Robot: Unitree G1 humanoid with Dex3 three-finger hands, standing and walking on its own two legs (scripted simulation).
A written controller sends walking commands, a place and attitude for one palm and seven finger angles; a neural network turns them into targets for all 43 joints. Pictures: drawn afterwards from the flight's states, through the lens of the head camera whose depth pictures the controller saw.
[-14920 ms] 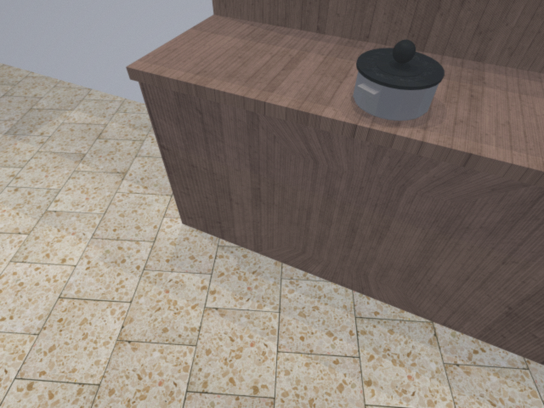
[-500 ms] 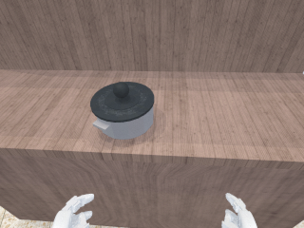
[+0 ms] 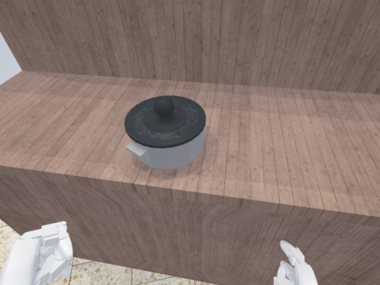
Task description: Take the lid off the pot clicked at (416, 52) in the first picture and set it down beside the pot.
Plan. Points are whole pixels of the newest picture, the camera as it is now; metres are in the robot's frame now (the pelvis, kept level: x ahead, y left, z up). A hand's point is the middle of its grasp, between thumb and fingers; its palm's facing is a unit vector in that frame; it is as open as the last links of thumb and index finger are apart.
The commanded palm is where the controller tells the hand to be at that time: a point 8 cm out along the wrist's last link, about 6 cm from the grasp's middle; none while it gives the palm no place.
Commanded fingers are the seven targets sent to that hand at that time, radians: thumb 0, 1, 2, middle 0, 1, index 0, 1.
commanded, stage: raise the hand higher, near the body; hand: left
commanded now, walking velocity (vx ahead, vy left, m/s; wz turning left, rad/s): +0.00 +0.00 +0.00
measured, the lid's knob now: (164, 106) +0.48 +0.13 +0.15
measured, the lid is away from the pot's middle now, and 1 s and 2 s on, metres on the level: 0.00 0.00 0.00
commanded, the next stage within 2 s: reach forward and open the fingers in 0.72 s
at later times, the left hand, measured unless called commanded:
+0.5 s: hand (58, 225) +0.17 +0.24 +0.13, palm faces +0.34 -0.83 -0.44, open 3.1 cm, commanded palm +0.12 +0.27 +0.16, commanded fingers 0.00 0.90 0.90 -1.30 -1.50 -1.30 -1.50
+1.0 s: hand (56, 192) +0.20 +0.24 +0.18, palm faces +0.27 -0.29 -0.92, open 3.0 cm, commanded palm +0.16 +0.26 +0.21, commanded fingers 0.00 0.58 1.11 -1.22 -1.15 -1.22 -1.15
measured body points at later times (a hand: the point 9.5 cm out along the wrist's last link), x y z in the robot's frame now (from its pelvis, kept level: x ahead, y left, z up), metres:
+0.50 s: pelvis +0.02 +0.00 +0.00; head -0.01 -0.01 +0.45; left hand +0.14 +0.28 +0.16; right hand +0.22 -0.20 -0.06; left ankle +0.02 +0.13 -0.74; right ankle -0.01 -0.12 -0.74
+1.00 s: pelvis +0.01 +0.01 +0.00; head +0.01 -0.03 +0.44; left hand +0.18 +0.25 +0.22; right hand +0.23 -0.21 -0.09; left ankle +0.02 +0.13 -0.74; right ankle -0.01 -0.12 -0.74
